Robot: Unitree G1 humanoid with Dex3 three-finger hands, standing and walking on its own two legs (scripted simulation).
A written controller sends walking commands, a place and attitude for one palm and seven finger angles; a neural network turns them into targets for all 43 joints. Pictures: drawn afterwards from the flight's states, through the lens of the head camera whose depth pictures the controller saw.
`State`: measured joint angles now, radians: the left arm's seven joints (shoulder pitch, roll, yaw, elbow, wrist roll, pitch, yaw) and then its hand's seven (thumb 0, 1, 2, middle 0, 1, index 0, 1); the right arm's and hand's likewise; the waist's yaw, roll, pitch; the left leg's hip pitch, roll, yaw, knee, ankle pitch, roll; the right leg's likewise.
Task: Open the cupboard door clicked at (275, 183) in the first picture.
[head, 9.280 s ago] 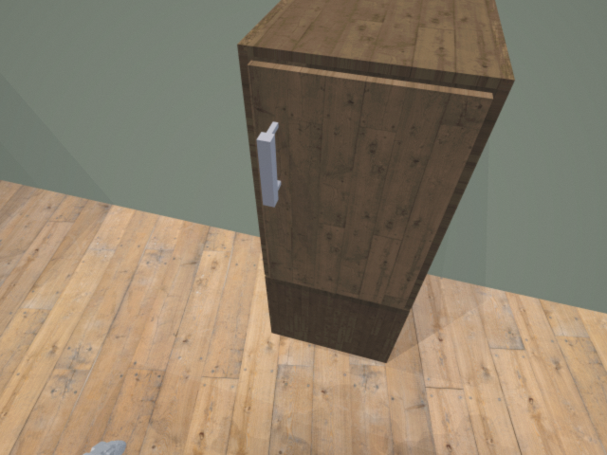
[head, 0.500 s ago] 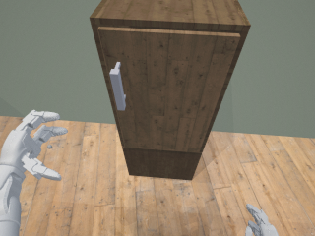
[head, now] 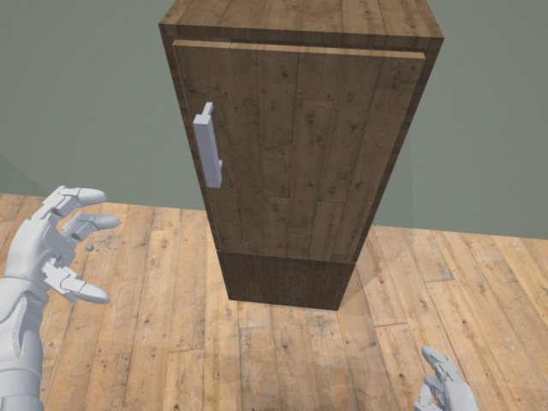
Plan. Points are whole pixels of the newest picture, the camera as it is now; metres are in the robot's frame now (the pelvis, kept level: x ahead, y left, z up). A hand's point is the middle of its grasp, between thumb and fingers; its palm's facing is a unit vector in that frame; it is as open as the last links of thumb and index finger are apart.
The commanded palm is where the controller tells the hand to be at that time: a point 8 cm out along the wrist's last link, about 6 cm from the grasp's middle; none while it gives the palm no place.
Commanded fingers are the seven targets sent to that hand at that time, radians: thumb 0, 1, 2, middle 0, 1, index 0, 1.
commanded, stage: move the hooked fingers beside the handle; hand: left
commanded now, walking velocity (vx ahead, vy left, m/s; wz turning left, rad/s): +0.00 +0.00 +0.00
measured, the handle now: (211, 146) +0.54 +0.16 +0.07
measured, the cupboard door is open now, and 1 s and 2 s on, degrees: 0 0 0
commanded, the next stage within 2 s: none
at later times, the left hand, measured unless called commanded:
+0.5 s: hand (126, 206) +0.38 +0.25 +0.09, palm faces -0.03 -1.00 -0.01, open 14.0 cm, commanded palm +0.35 +0.30 +0.09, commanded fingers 0.00 -0.50 0.30 -0.30 -1.20 -0.30 -1.20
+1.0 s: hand (155, 176) +0.44 +0.23 +0.08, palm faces -0.05 -1.00 +0.00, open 14.0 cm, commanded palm +0.43 +0.28 +0.08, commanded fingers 0.00 -0.50 0.30 -0.30 -1.20 -0.30 -1.20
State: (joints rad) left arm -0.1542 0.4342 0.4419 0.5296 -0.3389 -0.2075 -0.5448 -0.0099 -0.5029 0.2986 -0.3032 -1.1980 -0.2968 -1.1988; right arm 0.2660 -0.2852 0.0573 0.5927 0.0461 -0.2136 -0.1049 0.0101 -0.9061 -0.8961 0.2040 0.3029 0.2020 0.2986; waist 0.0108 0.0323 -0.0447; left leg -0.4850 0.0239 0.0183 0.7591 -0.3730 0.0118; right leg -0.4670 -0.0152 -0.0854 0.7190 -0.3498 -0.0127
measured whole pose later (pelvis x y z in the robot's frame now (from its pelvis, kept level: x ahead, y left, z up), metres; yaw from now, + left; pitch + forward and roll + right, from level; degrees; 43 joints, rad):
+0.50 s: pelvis +0.01 +0.00 +0.00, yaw -1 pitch +9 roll -1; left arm -0.38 0.46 0.43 0.73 -0.28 -0.24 -0.50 -0.01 -0.50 0.30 -0.30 -1.20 -0.30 -1.20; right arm 0.33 -0.29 0.04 0.61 0.04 -0.13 -0.08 0.01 -0.91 -0.90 0.20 0.30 0.20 0.30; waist -0.04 0.02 -0.06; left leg -0.55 0.03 0.04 0.77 -0.39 0.02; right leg -0.54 -0.01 -0.07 0.73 -0.35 -0.01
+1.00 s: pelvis +0.01 +0.01 -0.01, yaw -2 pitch +13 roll -2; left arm -0.65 0.49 0.41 0.99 -0.20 -0.30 -0.43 -0.01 -0.50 0.30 -0.30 -1.20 -0.30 -1.20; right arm 0.35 -0.29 0.04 0.61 0.03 -0.04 -0.05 0.01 -0.91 -0.90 0.20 0.30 0.20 0.30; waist -0.08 0.02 -0.07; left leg -0.64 0.03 0.04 0.82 -0.40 0.02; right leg -0.63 -0.01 -0.06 0.77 -0.36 0.00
